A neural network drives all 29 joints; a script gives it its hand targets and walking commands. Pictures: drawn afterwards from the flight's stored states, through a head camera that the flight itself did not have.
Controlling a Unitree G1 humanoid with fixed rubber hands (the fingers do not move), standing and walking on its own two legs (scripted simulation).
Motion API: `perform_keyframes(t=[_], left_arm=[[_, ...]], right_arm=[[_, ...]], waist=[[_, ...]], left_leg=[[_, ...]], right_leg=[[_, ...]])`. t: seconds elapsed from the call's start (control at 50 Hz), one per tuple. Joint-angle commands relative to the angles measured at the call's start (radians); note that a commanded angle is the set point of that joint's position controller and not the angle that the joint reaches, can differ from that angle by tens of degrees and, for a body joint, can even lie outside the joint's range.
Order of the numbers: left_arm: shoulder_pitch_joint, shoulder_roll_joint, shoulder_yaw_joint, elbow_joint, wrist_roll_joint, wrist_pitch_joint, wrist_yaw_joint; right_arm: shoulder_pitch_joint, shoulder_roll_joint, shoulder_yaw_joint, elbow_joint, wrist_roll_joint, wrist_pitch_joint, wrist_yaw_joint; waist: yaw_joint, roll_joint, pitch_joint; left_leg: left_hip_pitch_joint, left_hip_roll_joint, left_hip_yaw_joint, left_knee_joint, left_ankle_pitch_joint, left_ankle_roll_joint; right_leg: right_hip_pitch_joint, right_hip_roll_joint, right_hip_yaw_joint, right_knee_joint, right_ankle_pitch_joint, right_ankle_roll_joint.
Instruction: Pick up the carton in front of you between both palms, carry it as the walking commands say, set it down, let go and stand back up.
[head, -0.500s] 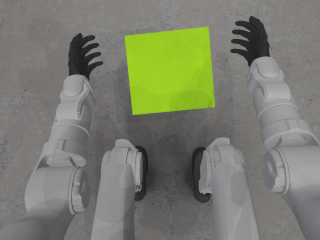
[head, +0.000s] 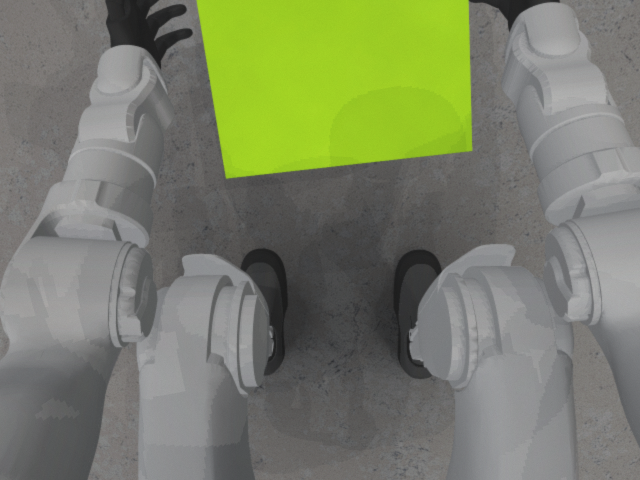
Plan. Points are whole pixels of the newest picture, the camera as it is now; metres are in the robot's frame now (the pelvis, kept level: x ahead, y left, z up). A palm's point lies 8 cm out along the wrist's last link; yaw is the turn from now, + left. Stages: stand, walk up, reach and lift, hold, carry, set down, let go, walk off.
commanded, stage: reach and lift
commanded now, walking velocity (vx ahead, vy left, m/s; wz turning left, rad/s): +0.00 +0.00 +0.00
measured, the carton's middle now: (335, 68) +0.50 -0.01 -0.24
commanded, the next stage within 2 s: none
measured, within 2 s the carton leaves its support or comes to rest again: leaves its support in 0.60 s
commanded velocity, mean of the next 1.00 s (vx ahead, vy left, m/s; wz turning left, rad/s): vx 0.00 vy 0.00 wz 0.00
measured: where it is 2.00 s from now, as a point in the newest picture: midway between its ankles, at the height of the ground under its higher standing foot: (343, 333)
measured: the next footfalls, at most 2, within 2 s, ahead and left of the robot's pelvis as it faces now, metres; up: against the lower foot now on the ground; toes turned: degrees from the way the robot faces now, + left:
none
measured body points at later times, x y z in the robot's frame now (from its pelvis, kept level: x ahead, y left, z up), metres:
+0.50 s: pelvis +0.00 +0.00 +0.01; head +0.35 -0.01 +0.29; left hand +0.53 +0.15 -0.16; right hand +0.55 -0.16 -0.15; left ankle +0.12 +0.13 -0.33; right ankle +0.11 -0.12 -0.33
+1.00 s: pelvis -0.01 +0.00 +0.07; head +0.24 -0.03 +0.44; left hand +0.49 +0.13 +0.00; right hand +0.51 -0.17 +0.02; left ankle +0.12 +0.12 -0.33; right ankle +0.11 -0.12 -0.33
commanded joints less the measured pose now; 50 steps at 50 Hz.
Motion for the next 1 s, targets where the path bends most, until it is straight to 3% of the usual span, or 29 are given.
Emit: perform_keyframes(t=[0.0,0.1,0.12,0.14,0.16,0.18,0.28,0.3,0.32,0.34,0.4,0.46,0.48,0.5,0.54,0.6,0.64,0.66,0.7,0.76,0.78,0.8,0.82,0.84,0.86,0.9,0.92,0.94,0.98], left_arm=[[-0.089,0.065,0.013,-0.080,0.033,-0.048,0.038],[-0.069,-0.069,-0.006,-0.074,-0.032,-0.039,0.012],[-0.070,-0.026,-0.002,-0.101,0.031,-0.032,0.024],[-0.106,-0.033,-0.017,-0.110,-0.006,-0.033,0.030],[-0.090,-0.010,-0.010,-0.106,0.008,-0.030,0.028],[-0.150,-0.013,-0.012,-0.154,0.021,-0.024,0.033],[-0.165,-0.164,-0.038,-0.085,0.045,-0.022,0.020],[-0.262,-0.196,-0.015,-0.062,0.062,-0.015,0.015],[-0.331,-0.373,-0.040,-0.170,0.072,-0.017,-0.001],[-0.374,-0.428,-0.106,-0.125,0.072,-0.013,-0.028],[-0.467,-0.747,-0.101,-0.115,0.159,0.019,-0.093],[-0.468,-0.963,-0.106,-0.185,0.192,0.051,-0.164],[-0.448,-1.012,-0.113,-0.221,0.179,0.044,-0.172],[-0.488,-1.081,-0.174,-0.250,0.111,0.052,-0.188],[-0.475,-1.129,-0.179,-0.311,0.108,0.067,-0.192],[-0.460,-1.220,-0.213,-0.361,0.079,0.108,-0.188],[-0.418,-1.256,-0.230,-0.394,0.066,0.127,-0.185],[-0.389,-1.258,-0.201,-0.415,0.095,0.154,-0.199],[-0.494,-1.374,-0.302,-0.569,0.052,0.177,-0.199],[-0.495,-1.322,-0.277,-0.663,0.094,0.224,-0.200],[-0.573,-1.265,-0.215,-0.653,0.177,0.236,-0.210],[-0.449,-1.244,-0.181,-0.536,0.181,0.253,-0.226],[-0.459,-1.217,-0.123,-0.485,0.254,0.271,-0.242],[-0.472,-1.226,-0.101,-0.452,0.292,0.287,-0.251],[-0.396,-1.220,-0.043,-0.399,0.323,0.318,-0.257],[-0.394,-1.283,0.023,-0.376,0.370,0.307,-0.271],[-0.361,-1.206,0.077,-0.307,0.424,0.325,-0.277],[-0.388,-1.231,0.068,-0.382,0.432,0.304,-0.285],[-0.345,-1.276,0.061,-0.308,0.425,0.319,-0.291]], right_arm=[[-0.163,-0.046,-0.032,-0.097,0.036,-0.027,0.003],[-0.168,-0.051,-0.028,-0.114,-0.003,-0.033,0.014],[-0.137,-0.053,-0.051,-0.073,0.001,-0.034,0.015],[-0.180,-0.051,-0.076,-0.093,-0.002,-0.048,0.000],[-0.141,-0.016,-0.039,-0.090,0.007,-0.041,0.008],[-0.264,-0.078,-0.053,-0.120,0.006,-0.044,0.006],[-0.285,0.100,0.009,-0.074,0.035,-0.024,0.037],[-0.269,0.183,0.012,0.043,0.033,-0.019,0.056],[-0.383,0.291,0.007,-0.039,0.001,-0.023,0.071],[-0.395,0.377,0.035,0.016,-0.018,-0.009,0.082],[-0.487,0.653,0.020,-0.049,-0.118,0.005,0.133],[-0.428,0.881,0.047,-0.023,-0.121,0.027,0.218],[-0.509,0.930,0.111,-0.127,-0.080,0.025,0.232],[-0.524,0.937,0.063,-0.161,-0.112,0.026,0.231],[-0.472,1.036,0.130,-0.189,-0.057,0.047,0.250],[-0.491,1.105,0.173,-0.319,-0.032,0.081,0.253],[-0.463,1.169,0.217,-0.383,-0.022,0.109,0.242],[-0.549,1.140,0.226,-0.518,-0.023,0.110,0.250],[-0.570,1.215,0.236,-0.689,-0.017,0.140,0.241],[-0.452,1.221,0.203,-0.647,-0.074,0.222,0.236],[-0.295,1.308,0.137,-0.407,-0.131,0.283,0.236],[-0.400,1.293,0.134,-0.507,-0.136,0.267,0.253],[-0.282,1.280,0.077,-0.340,-0.230,0.300,0.250],[-0.289,1.355,0.022,-0.321,-0.228,0.312,0.263],[-0.313,1.295,-0.013,-0.351,-0.283,0.324,0.274],[-0.345,1.355,-0.033,-0.317,-0.287,0.320,0.278],[-0.288,1.300,-0.102,-0.196,-0.351,0.337,0.284],[-0.264,1.368,-0.056,-0.251,-0.335,0.326,0.287],[-0.285,1.357,-0.079,-0.191,-0.333,0.325,0.296]], waist=[[0.034,-0.025,-1.270],[-0.026,-0.087,-1.175],[-0.047,-0.010,-1.133],[-0.100,-0.115,-1.166],[-0.030,-0.115,-1.153],[-0.062,-0.076,-1.173],[0.020,-0.052,-1.138],[-0.041,-0.053,-1.003],[0.010,-0.041,-1.060],[-0.049,-0.064,-1.049],[-0.060,-0.028,-1.024],[-0.044,-0.001,-1.013],[0.010,-0.058,-1.124],[-0.104,-0.026,-1.192],[-0.035,-0.067,-1.347],[-0.044,0.015,-1.494],[-0.078,-0.060,-1.655],[-0.033,-0.147,-1.623],[-0.084,-0.063,-1.898],[-0.094,-0.130,-1.776],[-0.054,-0.127,-1.557],[-0.006,-0.146,-1.443],[-0.123,-0.174,-1.251],[0.001,-0.140,-1.219],[-0.066,-0.134,-1.204],[0.040,-0.107,-1.222],[-0.001,-0.086,-1.098],[0.068,-0.123,-1.212],[0.044,-0.076,-1.239]], left_leg=[[0.642,-0.020,0.043,-0.139,0.391,-0.014],[0.507,-0.034,0.055,-0.139,0.306,-0.015],[0.497,-0.019,0.043,-0.161,0.243,-0.025],[0.472,-0.027,0.032,-0.163,0.210,-0.024],[0.499,-0.044,0.047,-0.189,0.192,-0.001],[0.514,-0.036,0.047,-0.180,0.211,-0.025],[0.531,-0.052,0.072,-0.199,0.167,0.001],[0.469,-0.051,0.050,-0.217,0.060,-0.004],[0.453,-0.072,0.054,-0.226,0.109,-0.014],[0.492,-0.066,0.051,-0.216,0.111,-0.008],[0.493,-0.096,0.049,-0.172,0.183,-0.018],[0.485,-0.114,0.064,-0.171,0.229,-0.022],[0.515,-0.134,0.068,-0.176,0.249,0.003],[0.537,-0.129,0.051,-0.180,0.309,-0.007],[0.620,-0.137,0.058,-0.163,0.404,0.008],[0.735,-0.145,0.092,-0.186,0.394,-0.005],[0.785,-0.160,0.094,-0.198,0.380,0.011],[0.736,-0.163,0.085,-0.204,0.366,0.033],[0.823,-0.184,0.116,-0.221,0.360,0.023],[0.702,-0.188,0.100,-0.270,0.215,0.025],[0.581,-0.184,0.116,-0.291,0.104,0.046],[0.560,-0.163,0.112,-0.303,0.081,0.049],[0.425,-0.164,0.098,-0.293,0.004,0.045],[0.491,-0.153,0.128,-0.358,-0.071,0.067],[0.463,-0.156,0.108,-0.373,-0.090,0.069],[0.417,-0.158,0.135,-0.379,-0.077,0.054],[0.398,-0.142,0.104,-0.436,-0.094,0.052],[0.458,-0.145,0.115,-0.439,-0.015,0.069],[0.467,-0.136,0.094,-0.490,0.014,0.036]], right_leg=[[0.649,0.023,-0.004,-0.146,0.410,0.034],[0.556,0.012,-0.019,-0.185,0.278,0.018],[0.569,0.012,-0.004,-0.176,0.295,0.008],[0.590,0.006,-0.034,-0.201,0.267,0.028],[0.615,0.010,-0.027,-0.198,0.251,0.033],[0.591,0.008,-0.031,-0.201,0.255,0.027],[0.573,0.034,-0.013,-0.237,0.189,0.004],[0.534,0.044,-0.021,-0.255,0.083,-0.003],[0.533,0.044,-0.015,-0.239,0.120,0.005],[0.552,0.054,-0.023,-0.237,0.152,0.014],[0.531,0.076,-0.019,-0.216,0.209,-0.004],[0.496,0.103,-0.030,-0.196,0.242,-0.018],[0.524,0.117,-0.042,-0.186,0.247,-0.011],[0.551,0.124,-0.067,-0.183,0.309,-0.009],[0.606,0.120,-0.056,-0.165,0.420,-0.013],[0.689,0.134,-0.094,-0.165,0.394,-0.012],[0.748,0.141,-0.102,-0.190,0.387,-0.009],[0.717,0.136,-0.111,-0.217,0.331,-0.008],[0.882,0.157,-0.109,-0.241,0.370,-0.003],[0.890,0.145,-0.098,-0.304,0.249,-0.006],[0.827,0.154,-0.054,-0.375,0.128,-0.007],[0.714,0.142,-0.075,-0.374,0.075,-0.001],[0.690,0.157,-0.040,-0.435,-0.012,-0.004],[0.687,0.150,-0.050,-0.477,-0.087,-0.005],[0.672,0.148,-0.064,-0.481,-0.090,-0.011],[0.720,0.146,-0.011,-0.503,-0.109,-0.011],[0.647,0.159,-0.033,-0.507,-0.117,-0.016],[0.676,0.148,0.003,-0.533,-0.035,0.000],[0.765,0.156,-0.028,-0.521,0.026,-0.005]])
